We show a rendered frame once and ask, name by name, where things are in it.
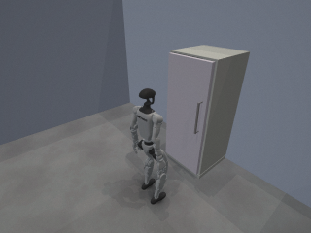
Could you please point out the robot right shin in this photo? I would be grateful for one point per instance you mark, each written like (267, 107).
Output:
(159, 184)

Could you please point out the robot torso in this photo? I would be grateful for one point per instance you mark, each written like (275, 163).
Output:
(145, 127)

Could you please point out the robot left hand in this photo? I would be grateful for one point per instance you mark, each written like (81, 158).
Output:
(136, 145)

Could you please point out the fridge door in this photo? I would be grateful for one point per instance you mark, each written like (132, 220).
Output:
(189, 82)

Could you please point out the robot left upper arm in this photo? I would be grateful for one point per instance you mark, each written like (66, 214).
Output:
(133, 123)

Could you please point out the robot right forearm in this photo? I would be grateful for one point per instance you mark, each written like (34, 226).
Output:
(158, 152)

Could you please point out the handle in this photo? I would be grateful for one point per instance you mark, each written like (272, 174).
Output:
(196, 117)

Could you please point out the robot left forearm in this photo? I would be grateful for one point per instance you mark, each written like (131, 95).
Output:
(134, 135)

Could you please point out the robot right hand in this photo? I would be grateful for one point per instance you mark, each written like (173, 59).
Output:
(161, 165)

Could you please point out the robot right upper arm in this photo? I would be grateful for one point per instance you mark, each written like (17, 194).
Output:
(157, 120)

